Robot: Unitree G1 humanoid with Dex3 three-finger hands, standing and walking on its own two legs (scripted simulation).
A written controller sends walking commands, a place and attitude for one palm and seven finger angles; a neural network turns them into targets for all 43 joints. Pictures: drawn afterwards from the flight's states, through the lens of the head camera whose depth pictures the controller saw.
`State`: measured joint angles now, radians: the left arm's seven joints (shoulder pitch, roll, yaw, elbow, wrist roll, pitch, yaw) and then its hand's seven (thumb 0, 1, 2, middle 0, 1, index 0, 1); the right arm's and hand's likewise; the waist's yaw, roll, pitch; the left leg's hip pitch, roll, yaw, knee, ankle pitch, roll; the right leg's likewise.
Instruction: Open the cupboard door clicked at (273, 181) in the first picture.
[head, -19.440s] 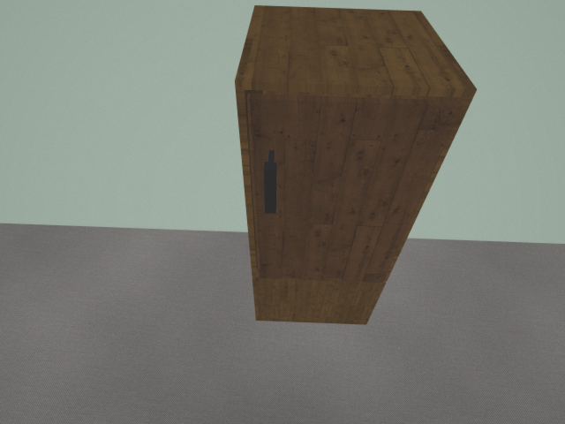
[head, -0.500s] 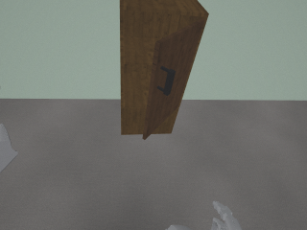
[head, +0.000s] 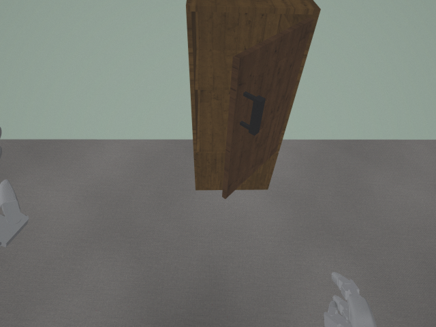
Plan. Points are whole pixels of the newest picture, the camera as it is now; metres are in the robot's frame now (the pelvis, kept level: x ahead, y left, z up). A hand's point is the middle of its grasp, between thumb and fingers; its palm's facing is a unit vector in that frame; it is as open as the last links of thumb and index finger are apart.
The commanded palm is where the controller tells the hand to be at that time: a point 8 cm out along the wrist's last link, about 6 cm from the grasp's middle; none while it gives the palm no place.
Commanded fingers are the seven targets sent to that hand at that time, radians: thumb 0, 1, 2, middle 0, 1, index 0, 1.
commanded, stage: stop stepping back and stand still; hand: left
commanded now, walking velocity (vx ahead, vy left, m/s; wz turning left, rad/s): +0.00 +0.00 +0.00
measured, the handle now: (250, 113) +0.67 -0.06 +0.01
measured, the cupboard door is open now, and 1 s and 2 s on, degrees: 46 46 46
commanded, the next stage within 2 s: let the arm hang, fingers relaxed in 0.28 s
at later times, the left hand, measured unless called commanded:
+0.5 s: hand (63, 263) +0.21 +0.28 +0.02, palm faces +0.15 -0.86 -0.49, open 7.4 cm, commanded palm none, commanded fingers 0.00 0.90 0.90 -0.20 -0.30 -0.20 -0.30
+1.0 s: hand out of the picture -0.13 +0.21 -0.15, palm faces +0.07 -0.97 -0.22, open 7.3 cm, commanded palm none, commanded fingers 0.00 0.90 0.90 -0.20 -0.30 -0.20 -0.30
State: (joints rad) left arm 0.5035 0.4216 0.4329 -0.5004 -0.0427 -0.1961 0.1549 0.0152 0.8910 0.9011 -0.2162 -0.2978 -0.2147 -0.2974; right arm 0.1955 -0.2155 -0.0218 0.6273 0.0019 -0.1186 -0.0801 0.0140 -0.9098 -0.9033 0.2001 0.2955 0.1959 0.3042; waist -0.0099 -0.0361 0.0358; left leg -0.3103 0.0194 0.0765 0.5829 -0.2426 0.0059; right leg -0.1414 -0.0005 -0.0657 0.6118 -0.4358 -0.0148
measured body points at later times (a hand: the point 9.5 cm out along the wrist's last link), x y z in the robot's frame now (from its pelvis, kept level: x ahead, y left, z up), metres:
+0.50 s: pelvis +0.00 +0.02 +0.00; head +0.00 -0.01 +0.45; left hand +0.20 +0.32 +0.05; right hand +0.17 -0.23 -0.11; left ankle +0.05 +0.12 -0.73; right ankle -0.07 -0.08 -0.73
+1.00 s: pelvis -0.02 +0.04 +0.01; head +0.00 +0.03 +0.46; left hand -0.13 +0.26 -0.13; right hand -0.05 -0.18 -0.15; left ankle +0.05 +0.12 -0.73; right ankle -0.07 -0.08 -0.73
